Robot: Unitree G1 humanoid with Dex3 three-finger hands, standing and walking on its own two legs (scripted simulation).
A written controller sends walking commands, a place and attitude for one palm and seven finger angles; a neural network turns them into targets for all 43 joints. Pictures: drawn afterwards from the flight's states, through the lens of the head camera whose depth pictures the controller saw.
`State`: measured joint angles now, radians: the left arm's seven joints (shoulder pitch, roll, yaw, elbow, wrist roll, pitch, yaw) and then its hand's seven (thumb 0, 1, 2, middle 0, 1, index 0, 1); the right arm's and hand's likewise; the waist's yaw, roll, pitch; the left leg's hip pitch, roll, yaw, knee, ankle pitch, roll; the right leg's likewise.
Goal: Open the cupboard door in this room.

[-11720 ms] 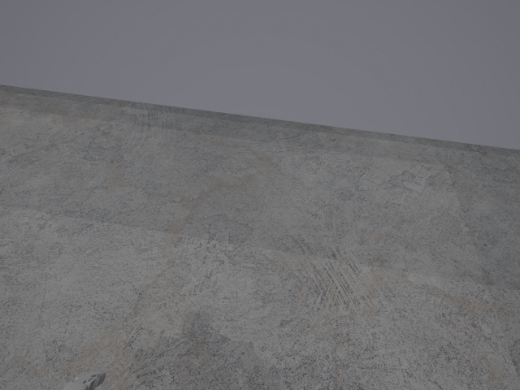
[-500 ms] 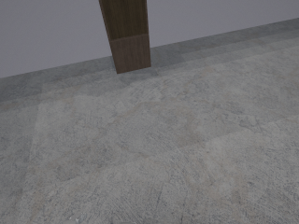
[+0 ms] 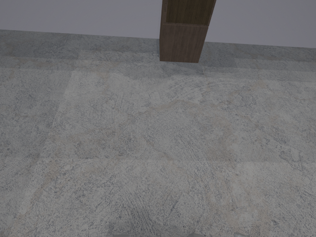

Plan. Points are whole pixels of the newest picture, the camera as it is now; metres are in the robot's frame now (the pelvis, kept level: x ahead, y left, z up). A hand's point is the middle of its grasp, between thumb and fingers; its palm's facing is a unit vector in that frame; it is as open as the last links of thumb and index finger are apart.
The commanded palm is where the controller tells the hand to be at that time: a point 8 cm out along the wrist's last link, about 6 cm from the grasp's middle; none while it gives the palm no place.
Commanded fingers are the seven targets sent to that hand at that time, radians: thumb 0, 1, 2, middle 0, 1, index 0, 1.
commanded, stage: turn or walk to find it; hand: left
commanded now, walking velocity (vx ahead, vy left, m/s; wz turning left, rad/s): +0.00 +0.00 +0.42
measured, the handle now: out of the picture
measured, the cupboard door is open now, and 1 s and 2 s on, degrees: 0 0 0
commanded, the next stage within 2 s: stand and wait in 0.20 s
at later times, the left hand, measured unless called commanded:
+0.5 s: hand out of the picture +0.05 +0.14 -0.14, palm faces +0.14 -0.95 -0.27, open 7.4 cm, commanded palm none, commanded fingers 0.00 0.90 0.90 -0.20 -0.30 -0.20 -0.30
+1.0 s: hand out of the picture -0.06 +0.17 -0.17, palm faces +0.35 -0.91 -0.23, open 7.4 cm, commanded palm none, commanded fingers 0.00 0.90 0.90 -0.20 -0.30 -0.20 -0.30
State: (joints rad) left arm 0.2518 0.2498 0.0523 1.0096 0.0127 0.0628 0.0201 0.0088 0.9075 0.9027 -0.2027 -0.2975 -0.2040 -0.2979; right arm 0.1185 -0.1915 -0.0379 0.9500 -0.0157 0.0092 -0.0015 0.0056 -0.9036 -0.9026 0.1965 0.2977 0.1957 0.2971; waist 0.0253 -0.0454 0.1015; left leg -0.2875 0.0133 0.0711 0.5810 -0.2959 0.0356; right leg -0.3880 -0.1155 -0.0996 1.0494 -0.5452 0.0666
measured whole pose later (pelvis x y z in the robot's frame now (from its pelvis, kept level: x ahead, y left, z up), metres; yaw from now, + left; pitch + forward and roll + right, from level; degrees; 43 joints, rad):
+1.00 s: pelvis -0.03 -0.04 +0.01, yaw +17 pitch -1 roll +0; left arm 0.23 0.23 0.05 1.04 0.02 0.05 0.01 0.01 0.91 0.90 -0.20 -0.30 -0.20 -0.30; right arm 0.17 -0.17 -0.03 1.03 -0.02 0.02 -0.02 0.01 -0.90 -0.90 0.20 0.30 0.20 0.30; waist 0.02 -0.02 0.03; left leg -0.19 -0.01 0.00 0.45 -0.25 0.02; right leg -0.40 -0.08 -0.06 0.93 -0.44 0.05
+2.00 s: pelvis -0.06 -0.10 +0.00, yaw +31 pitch -1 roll +2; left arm 0.18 0.17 0.01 1.02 0.02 0.01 0.02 0.00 0.91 0.90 -0.20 -0.30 -0.20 -0.30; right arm 0.21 -0.20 -0.05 1.04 -0.01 0.03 -0.01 0.01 -0.90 -0.90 0.20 0.30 0.20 0.30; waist -0.01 0.05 0.02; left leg -0.30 -0.01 -0.03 0.58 -0.35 -0.02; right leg -0.23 -0.03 -0.08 0.56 -0.31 -0.03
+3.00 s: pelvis -0.11 -0.11 +0.01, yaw +47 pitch +2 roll +0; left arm 0.13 0.24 0.06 0.97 0.01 0.05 0.02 0.01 0.91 0.90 -0.20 -0.30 -0.20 -0.30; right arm 0.23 -0.17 -0.04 1.00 -0.02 0.01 -0.01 0.01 -0.90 -0.90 0.20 0.30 0.20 0.30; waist -0.03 -0.01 0.05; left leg -0.28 -0.02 -0.01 0.42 -0.17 0.03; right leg -0.43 -0.07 -0.02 0.96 -0.43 0.07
